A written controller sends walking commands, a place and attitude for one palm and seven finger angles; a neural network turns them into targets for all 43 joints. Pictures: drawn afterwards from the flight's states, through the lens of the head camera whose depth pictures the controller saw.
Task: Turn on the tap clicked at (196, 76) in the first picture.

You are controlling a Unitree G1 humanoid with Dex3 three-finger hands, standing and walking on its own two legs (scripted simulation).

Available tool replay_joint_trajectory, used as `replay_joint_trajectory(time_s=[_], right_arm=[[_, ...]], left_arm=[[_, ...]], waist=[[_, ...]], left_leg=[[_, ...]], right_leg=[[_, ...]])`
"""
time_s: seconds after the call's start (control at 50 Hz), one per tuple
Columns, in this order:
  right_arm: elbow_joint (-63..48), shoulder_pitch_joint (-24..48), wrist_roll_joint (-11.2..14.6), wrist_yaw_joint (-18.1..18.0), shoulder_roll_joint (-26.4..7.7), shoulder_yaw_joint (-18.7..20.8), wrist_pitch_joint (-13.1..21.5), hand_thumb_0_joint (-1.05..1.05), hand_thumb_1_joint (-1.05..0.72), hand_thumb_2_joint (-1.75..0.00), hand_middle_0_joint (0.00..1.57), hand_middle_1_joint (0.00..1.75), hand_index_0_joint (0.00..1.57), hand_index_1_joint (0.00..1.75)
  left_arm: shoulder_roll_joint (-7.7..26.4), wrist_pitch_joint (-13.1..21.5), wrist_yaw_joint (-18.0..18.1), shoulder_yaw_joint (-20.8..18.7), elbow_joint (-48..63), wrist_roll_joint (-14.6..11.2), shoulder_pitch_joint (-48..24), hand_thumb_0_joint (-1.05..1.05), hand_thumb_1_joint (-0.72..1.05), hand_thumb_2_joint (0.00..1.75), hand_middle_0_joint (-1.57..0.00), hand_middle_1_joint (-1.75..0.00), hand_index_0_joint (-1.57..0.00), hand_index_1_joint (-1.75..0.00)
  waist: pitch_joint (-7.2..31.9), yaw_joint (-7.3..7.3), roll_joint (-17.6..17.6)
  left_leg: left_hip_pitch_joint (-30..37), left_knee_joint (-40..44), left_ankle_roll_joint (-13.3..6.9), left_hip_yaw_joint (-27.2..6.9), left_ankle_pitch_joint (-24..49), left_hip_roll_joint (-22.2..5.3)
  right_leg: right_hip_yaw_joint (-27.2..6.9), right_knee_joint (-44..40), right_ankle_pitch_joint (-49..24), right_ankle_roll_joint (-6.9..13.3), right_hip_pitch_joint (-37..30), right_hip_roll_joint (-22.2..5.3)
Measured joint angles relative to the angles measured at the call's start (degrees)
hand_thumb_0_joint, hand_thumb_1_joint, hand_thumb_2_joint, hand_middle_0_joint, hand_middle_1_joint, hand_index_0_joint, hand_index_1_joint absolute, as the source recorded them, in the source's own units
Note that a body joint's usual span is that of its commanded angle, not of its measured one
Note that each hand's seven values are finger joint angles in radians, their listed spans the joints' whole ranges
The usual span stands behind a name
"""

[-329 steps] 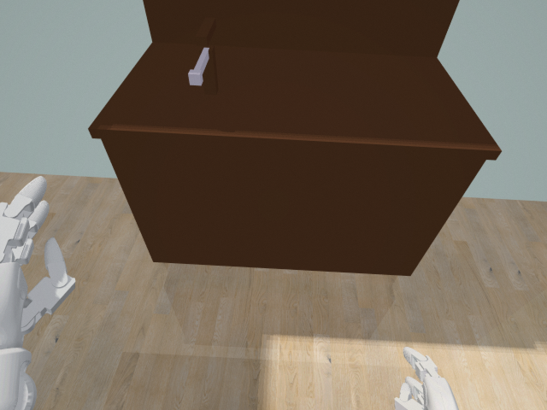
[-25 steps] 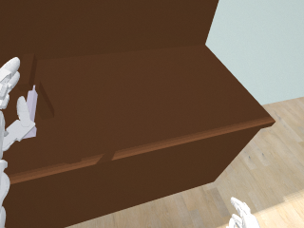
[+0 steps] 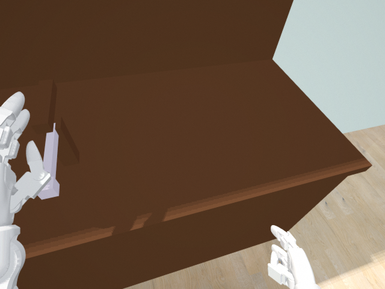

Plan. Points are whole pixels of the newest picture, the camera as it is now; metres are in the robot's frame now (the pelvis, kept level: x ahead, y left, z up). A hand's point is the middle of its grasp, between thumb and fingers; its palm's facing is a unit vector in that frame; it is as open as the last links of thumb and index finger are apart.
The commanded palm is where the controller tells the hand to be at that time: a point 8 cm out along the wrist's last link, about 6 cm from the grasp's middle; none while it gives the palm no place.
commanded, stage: come to a stop and stand still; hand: left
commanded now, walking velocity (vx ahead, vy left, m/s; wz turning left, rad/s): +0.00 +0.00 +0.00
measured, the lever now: (47, 188) +0.25 +0.29 +0.09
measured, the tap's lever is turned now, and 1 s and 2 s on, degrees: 0 0 0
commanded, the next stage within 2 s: look again from close up in 0.66 s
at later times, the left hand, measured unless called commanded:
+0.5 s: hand (41, 199) +0.20 +0.25 +0.16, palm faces +0.38 -0.85 -0.37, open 7.4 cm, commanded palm +0.14 +0.28 +0.18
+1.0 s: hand (52, 203) +0.20 +0.23 +0.15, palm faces +0.38 -0.86 -0.35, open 7.4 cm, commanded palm +0.14 +0.27 +0.18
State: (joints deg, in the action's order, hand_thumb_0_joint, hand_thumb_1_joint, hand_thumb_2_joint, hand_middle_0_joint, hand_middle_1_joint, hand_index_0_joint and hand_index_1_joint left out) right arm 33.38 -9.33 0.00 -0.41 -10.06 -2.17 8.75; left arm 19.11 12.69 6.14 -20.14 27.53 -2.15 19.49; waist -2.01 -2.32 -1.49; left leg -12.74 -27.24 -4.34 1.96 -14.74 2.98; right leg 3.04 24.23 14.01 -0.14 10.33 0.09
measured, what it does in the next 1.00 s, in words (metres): stands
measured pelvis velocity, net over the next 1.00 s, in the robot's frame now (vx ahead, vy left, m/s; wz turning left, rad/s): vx -0.02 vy -0.01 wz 0.01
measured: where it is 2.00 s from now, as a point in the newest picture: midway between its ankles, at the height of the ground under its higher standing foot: outside the picture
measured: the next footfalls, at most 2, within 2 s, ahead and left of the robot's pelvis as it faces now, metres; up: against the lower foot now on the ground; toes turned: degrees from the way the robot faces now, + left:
left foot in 1.90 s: -0.14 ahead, +0.01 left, +0.00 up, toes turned +0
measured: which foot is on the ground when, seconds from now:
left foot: down 0.00-1.00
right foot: down 0.00-1.00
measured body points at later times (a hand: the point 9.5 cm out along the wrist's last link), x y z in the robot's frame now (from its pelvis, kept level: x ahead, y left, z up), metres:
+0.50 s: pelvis -0.02 +0.00 +0.00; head -0.01 +0.01 +0.45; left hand +0.17 +0.29 +0.18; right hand +0.15 -0.22 -0.08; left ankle +0.00 +0.06 -0.74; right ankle -0.01 -0.12 -0.74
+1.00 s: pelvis -0.02 -0.01 +0.00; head -0.01 +0.00 +0.45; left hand +0.17 +0.28 +0.17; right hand +0.16 -0.24 -0.07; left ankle +0.00 +0.06 -0.74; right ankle -0.01 -0.12 -0.74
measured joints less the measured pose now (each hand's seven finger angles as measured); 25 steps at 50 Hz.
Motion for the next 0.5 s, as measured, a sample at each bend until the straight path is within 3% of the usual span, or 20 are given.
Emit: replay_joint_trajectory(time_s=[0.12,0.22,0.34,0.5], right_arm=[[-2.42,1.08,0.26,-0.63,0.01,0.28,-2.10,0.01,-0.91,-0.89,0.20,0.30,0.20,0.30],[-2.91,-0.24,0.24,-1.35,-0.54,0.53,-2.82,0.01,-0.91,-0.89,0.20,0.30,0.20,0.30],[-1.25,-2.02,0.20,-1.39,-1.43,0.87,-2.78,0.01,-0.91,-0.89,0.20,0.30,0.20,0.29],[-0.25,-3.54,0.50,-1.78,-1.09,0.80,-3.46,0.02,-0.91,-0.89,0.20,0.30,0.20,0.30]], left_arm=[[1.25,-1.31,-1.32,1.33,-1.60,0.10,3.61,0.01,0.89,0.89,-0.21,-0.30,-0.21,-0.30],[2.71,-2.38,-1.05,-0.58,-0.81,-0.56,4.56,0.01,0.89,0.89,-0.22,-0.30,-0.22,-0.30],[1.64,-1.56,-0.26,-0.13,1.81,-0.41,4.38,0.01,0.89,0.89,-0.21,-0.30,-0.21,-0.30],[1.28,-1.51,-0.26,0.46,-2.56,-0.30,5.26,0.01,0.89,0.89,-0.21,-0.30,-0.21,-0.30]], waist=[[0.87,1.67,0.17],[-0.46,1.36,-0.60],[-1.19,0.68,0.00],[0.30,1.67,1.71]], left_leg=[[0.23,0.61,-0.19,0.16,0.16,0.10],[0.23,1.15,-0.25,-0.03,0.91,0.24],[0.21,1.38,-0.19,-0.21,1.65,0.30],[0.13,2.17,0.06,-0.28,2.73,-0.13]], right_leg=[[-0.18,-1.21,-0.58,-0.33,-0.46,-0.08],[0.04,-1.47,-1.06,-0.31,-0.43,-0.20],[0.26,-1.75,-1.78,-0.30,-0.50,-0.27],[0.33,-3.09,-3.16,-0.02,-0.64,0.18]])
